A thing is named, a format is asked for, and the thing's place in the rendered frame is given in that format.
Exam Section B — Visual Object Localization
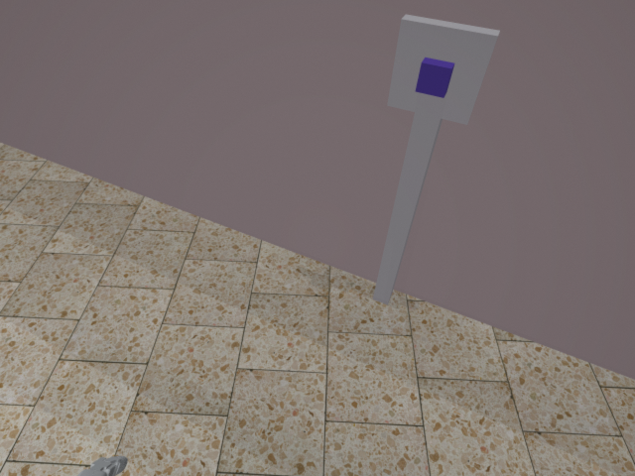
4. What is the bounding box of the panel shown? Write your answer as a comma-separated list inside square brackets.
[373, 14, 500, 305]

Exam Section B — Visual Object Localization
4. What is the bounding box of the left robot hand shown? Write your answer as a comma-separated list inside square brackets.
[77, 456, 128, 476]

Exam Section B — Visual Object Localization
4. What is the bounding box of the button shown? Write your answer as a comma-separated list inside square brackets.
[416, 58, 454, 98]

